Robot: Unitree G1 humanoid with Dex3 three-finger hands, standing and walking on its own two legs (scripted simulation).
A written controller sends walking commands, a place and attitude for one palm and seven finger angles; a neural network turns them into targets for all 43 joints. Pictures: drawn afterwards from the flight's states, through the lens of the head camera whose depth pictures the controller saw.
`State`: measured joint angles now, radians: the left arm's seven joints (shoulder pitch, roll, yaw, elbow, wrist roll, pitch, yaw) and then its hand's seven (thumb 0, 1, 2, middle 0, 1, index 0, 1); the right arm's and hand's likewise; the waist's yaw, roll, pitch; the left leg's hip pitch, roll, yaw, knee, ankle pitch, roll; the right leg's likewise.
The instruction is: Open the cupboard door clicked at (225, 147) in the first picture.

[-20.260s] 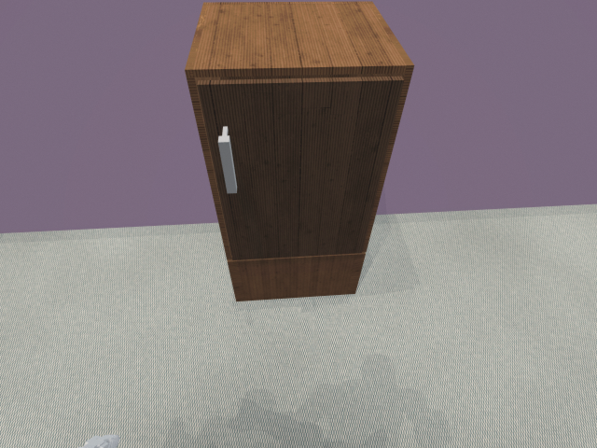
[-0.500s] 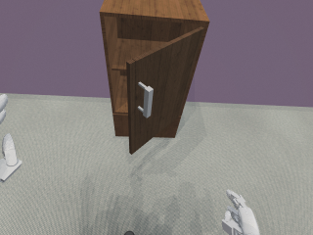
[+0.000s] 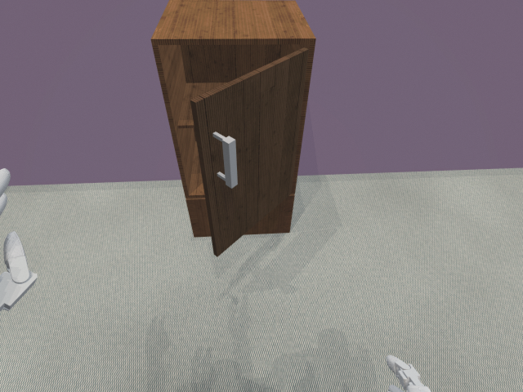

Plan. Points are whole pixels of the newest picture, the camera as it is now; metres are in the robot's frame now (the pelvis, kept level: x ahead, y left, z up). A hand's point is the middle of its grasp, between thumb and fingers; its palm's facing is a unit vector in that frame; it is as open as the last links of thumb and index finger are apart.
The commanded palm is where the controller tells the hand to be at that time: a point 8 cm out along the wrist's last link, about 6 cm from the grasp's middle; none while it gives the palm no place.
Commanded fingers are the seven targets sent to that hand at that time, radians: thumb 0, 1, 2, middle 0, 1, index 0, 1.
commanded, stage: stop stepping back and stand still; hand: left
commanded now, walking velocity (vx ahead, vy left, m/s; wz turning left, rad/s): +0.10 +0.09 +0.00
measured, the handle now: (224, 160) +0.67 +0.11 -0.04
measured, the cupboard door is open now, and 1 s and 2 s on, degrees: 44 44 44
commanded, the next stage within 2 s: let the arm hang, fingers relaxed in 0.12 s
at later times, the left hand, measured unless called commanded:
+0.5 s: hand out of the picture +0.06 +0.19 -0.15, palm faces +0.05 -0.98 -0.17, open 7.3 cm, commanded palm none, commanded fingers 0.00 0.90 0.90 -0.20 -0.30 -0.20 -0.30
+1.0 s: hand out of the picture -0.04 +0.22 -0.16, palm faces +0.06 -0.97 -0.23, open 7.4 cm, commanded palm none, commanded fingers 0.00 0.90 0.90 -0.20 -0.30 -0.20 -0.30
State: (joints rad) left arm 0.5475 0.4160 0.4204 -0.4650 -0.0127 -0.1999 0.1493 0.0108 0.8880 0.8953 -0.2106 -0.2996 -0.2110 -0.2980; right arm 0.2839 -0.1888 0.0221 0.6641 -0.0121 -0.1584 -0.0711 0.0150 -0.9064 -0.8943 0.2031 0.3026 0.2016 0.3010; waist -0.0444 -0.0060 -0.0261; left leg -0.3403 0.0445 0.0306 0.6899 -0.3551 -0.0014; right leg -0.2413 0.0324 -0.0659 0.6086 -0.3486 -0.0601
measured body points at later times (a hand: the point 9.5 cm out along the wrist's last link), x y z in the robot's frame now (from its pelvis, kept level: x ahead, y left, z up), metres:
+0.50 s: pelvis -0.01 +0.02 +0.01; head +0.00 +0.03 +0.46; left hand +0.05 +0.24 -0.14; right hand +0.11 -0.22 -0.12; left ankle +0.04 +0.13 -0.73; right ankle -0.02 -0.08 -0.73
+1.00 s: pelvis -0.01 +0.03 +0.02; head +0.00 +0.02 +0.47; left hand -0.05 +0.27 -0.14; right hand -0.02 -0.19 -0.15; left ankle +0.04 +0.13 -0.73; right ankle -0.02 -0.08 -0.73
